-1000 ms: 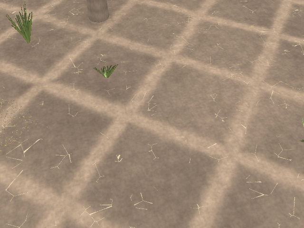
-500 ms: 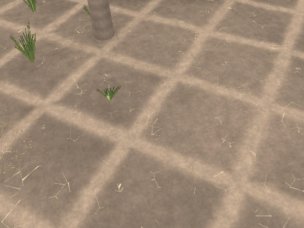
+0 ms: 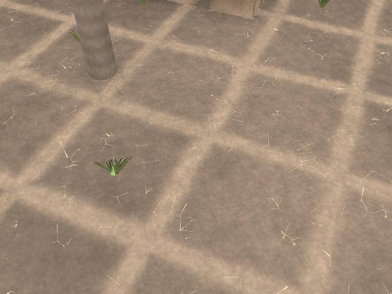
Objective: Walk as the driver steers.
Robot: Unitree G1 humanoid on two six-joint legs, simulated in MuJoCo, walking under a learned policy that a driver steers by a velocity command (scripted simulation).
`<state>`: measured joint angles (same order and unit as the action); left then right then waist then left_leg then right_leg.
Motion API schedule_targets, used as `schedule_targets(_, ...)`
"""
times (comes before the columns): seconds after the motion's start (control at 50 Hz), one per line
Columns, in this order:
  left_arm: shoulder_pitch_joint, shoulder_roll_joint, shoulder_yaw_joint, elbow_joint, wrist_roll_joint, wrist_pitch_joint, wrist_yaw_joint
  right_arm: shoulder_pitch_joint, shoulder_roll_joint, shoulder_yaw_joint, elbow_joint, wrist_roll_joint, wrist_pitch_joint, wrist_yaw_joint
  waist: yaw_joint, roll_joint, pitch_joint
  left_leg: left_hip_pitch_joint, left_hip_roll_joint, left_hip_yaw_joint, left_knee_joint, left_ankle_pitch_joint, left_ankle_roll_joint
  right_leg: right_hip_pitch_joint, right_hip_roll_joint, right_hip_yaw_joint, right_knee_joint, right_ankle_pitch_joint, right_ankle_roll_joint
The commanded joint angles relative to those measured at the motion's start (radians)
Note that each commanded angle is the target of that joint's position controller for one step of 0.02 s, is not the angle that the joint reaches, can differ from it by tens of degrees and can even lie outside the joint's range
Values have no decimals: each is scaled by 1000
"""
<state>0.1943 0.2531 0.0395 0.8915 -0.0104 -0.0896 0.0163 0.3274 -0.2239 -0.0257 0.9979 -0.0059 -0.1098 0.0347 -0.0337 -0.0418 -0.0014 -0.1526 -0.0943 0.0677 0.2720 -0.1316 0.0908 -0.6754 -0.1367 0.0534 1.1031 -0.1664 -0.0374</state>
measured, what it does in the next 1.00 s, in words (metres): walks ahead: right foot, then left foot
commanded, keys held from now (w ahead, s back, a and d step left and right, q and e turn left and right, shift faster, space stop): w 1.00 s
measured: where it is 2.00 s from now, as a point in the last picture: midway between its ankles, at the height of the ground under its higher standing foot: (207, 163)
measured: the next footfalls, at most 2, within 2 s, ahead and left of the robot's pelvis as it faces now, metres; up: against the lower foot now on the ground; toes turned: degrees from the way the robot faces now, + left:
right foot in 0.30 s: +0.34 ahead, -0.16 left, +0.00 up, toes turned -2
left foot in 0.86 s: +0.65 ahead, +0.08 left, +0.00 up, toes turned +3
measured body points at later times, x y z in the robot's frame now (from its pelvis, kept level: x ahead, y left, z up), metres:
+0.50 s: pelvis +0.28 -0.08 +0.00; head +0.30 -0.09 +0.45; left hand +0.34 +0.18 -0.13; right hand +0.37 -0.35 -0.14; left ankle +0.29 +0.09 -0.66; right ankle +0.30 -0.16 -0.75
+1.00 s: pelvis +0.56 -0.01 -0.01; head +0.58 +0.01 +0.44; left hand +0.60 +0.26 -0.15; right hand +0.67 -0.27 -0.13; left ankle +0.61 +0.08 -0.75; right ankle +0.47 -0.16 -0.65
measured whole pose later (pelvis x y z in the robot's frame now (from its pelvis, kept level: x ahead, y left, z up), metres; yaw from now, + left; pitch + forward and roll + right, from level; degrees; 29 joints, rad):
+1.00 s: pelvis +0.56 -0.01 -0.01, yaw +1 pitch +2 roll +0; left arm 0.29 0.26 0.05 0.96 -0.02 -0.10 0.00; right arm 0.18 -0.24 -0.05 0.91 0.00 -0.10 0.03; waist 0.00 -0.03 0.02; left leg -0.34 -0.03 0.06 0.46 -0.15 0.06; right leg -0.44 -0.06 0.03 1.18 -0.35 -0.05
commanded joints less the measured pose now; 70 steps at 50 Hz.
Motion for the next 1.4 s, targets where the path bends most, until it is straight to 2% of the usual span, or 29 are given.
schedule_targets(0.02, 12, 44, 12, -47, 9, -1, 3, -30, -137, -22, -54, 3, -13, -22, 38, 73, 58, -76, 282, -204, -184, 106, 162, -39, -32, 4, -154, 160, 23)
schedule_targets(0.1, -143, 25, 4, -88, 0, -11, -11, 50, -161, -26, -35, 18, -2, -34, -18, 79, 63, 3, 268, -157, -173, 111, 123, 4, 17, -39, -417, 287, 29)
schedule_targets(0.2, -260, 38, -1, -141, -11, -22, -43, 119, -170, -33, -1, 24, 22, -38, -47, 91, 92, 171, 334, -174, -96, 113, 111, -13, 43, -40, -553, 189, 5)
schedule_targets(0.24, -231, 60, 6, -145, -11, -31, -53, 105, -183, -39, -1, 25, 32, -41, -16, 108, 71, 209, 354, -181, -38, 198, 94, 57, 63, -52, -590, 110, -23)
schedule_targets(0.28, -32, 119, 39, -91, -9, -36, -51, 62, -180, -36, -14, 19, 42, -41, 95, 115, -45, 179, 296, -127, 192, 500, 58, 343, 127, -103, -625, 84, -67)
schedule_targets(0.3, 174, 191, 66, -39, -3, -36, -42, 53, -145, -20, -36, 5, 42, -40, 173, 64, -193, 19, 238, -77, 464, 427, 23, 650, 32, 1, -592, 109, -124)
schedule_targets(0.32, 305, 302, 93, -13, 14, -28, -39, 165, -25, 17, -51, 2, 19, -28, 148, -185, -345, -411, 64, -18, 877, -3, -57, 1064, -224, 449, -650, -12, -285)
schedule_targets(0.34, 313, 221, 69, -9, 11, -26, -42, 166, -63, 11, -32, 19, -10, -23, 155, -204, -410, -553, 41, -178, 1037, -415, -46, 1103, -276, 700, -793, -87, -315)
schedule_targets(0.36, 218, 162, 49, -23, 4, -27, -41, 67, -159, -15, -61, 47, -25, -19, 135, -142, -245, -638, 107, -189, 1091, -360, -24, 969, -239, 550, -803, -89, -252)
schedule_targets(0.4, 49, 92, 25, -57, 6, -24, -46, -37, -153, -22, -85, 36, -21, -31, 74, -13, -83, -576, 200, -139, 988, -188, -24, 670, -153, 294, -863, 60, -197)
schedule_targets(0.42, 20, 67, 17, -57, 13, -27, -51, -26, -137, -28, -83, 26, -6, -36, 39, -27, -52, -512, 231, -142, 927, -138, -27, 580, -111, 217, -899, 97, -176)
schedule_targets(0.46, 37, 66, 18, -34, 16, -32, -56, 14, -88, -25, -71, 21, 21, -39, 12, -39, -33, -449, 236, -126, 883, -95, -40, 499, -78, 143, -944, 165, -183)
schedule_targets(0.52, 93, 106, 29, -1, 17, -34, -41, -62, -93, -32, -104, 13, 32, -44, 13, -15, 7, -536, 245, -122, 768, 8, -63, 508, -77, 87, -973, 263, -198)
schedule_targets(0.64, 182, 126, 30, 37, 4, -18, -15, -285, -68, -26, -169, 15, 21, -30, 74, -16, 53, -545, 209, -85, 416, 244, -73, 567, -54, 14, -1002, 209, -162)
schedule_targets(0.74, 251, 135, 38, 83, -5, 1, -8, -407, -74, -20, -219, 26, 10, -4, 103, -17, 98, -572, 188, -84, 287, 189, -49, 717, -112, 18, -953, 204, -154)
schedule_targets(0.8, 230, 152, 47, 88, -8, 14, -2, -378, -101, -29, -225, 27, 0, 9, 66, -33, 70, -477, 160, -63, 245, 82, -13, 771, -135, 19, -872, 342, -132)
schedule_targets(0.84, 189, 150, 45, 78, -4, 25, -2, -178, -156, -62, -167, 24, -3, 4, -42, -41, -50, -180, 91, -4, 223, 61, 26, 731, -77, -31, -642, 636, -97)
schedule_targets(0.86, 186, 121, 31, 61, 7, 26, -3, 13, -219, -87, -116, 18, -2, -4, -112, 7, -182, 121, 172, -96, 256, 83, 74, 568, -21, -71, -385, 533, -64)
schedule_targets(0.88, 303, 6, -3, 49, 12, 6, -15, 146, -321, -113, -89, 1, 5, -10, -84, 245, -337, 529, 433, -548, 200, -56, 235, 146, 149, -108, 33, 89, 14)
schedule_targets(0.9, 294, 22, -3, 65, 0, -22, -21, 145, -255, -89, -88, 9, 7, -7, -87, 290, -402, 572, 493, -816, 41, -132, 266, -1, 194, 47, 203, -395, 8)
schedule_targets(0.92, 200, 114, 22, 37, -29, -39, -25, 60, -200, -71, -99, 18, 4, -8, -74, 230, -251, 449, 459, -680, 28, -159, 205, -93, 129, 70, 267, -352, -14)
schedule_targets(0.96, 88, 120, 30, 9, -22, -39, -12, -103, -129, -49, -132, 10, 3, -4, -13, 96, -78, 137, 381, -428, -28, -24, 147, -41, 29, 16, 163, -176, -23)
schedule_targets(0.98, 101, 106, 36, 12, -11, -25, -5, -133, -103, -40, -132, 0, -2, -1, 24, 115, -51, 40, 344, -355, -61, 19, 128, 26, -3, 22, 104, -125, -23)
schedule_targets(1.02, 143, 57, 33, 24, -7, 2, -3, -122, -98, -40, -113, -2, -6, 2, 52, 132, -34, -45, 312, -284, -112, 66, 135, 95, -15, 11, 53, -84, -15)
schedule_targets(1.08, 67, 62, 40, -7, 2, 15, 2, -68, -145, -50, -86, -1, -9, -15, 49, 100, 10, -42, 313, -229, -150, 153, 151, 9, -25, 5, -67, 24, 12)
schedule_targets(1.2, -141, 35, 31, -67, 1, 4, -14, 25, -158, -48, -51, 12, 6, -39, -10, 99, 50, 33, 281, -141, -166, 161, 108, -15, 13, -34, -407, 277, 27)
schedule_targets(1.3, -274, 36, 20, -117, -10, -7, -41, 105, -168, -54, -7, 20, 26, -44, -50, 97, 94, 181, 333, -141, -116, 164, 107, -42, 41, -47, -544, 225, 11)
schedule_targets(1.36, -256, 59, 23, -127, -15, -12, -60, 80, -186, -67, -2, 20, 37, -51, -19, 117, 72, 264, 370, -111, -45, 300, 80, 9, 63, -66, -574, 122, -35)
schedule_targets(1.4, -109, 105, 48, -93, -11, -10, -62, 31, -196, -71, -13, 19, 45, -54, 71, 132, -29, 254, 338, -46, 137, 628, 43, 250, 134, -122, -590, 91, -79)
Keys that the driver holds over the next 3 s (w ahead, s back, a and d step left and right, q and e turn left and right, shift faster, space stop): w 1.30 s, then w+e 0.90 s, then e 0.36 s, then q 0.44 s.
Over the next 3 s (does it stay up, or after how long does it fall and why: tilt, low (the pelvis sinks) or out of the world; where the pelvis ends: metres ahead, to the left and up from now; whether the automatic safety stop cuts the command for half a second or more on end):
stays up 1.39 -0.20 -0.02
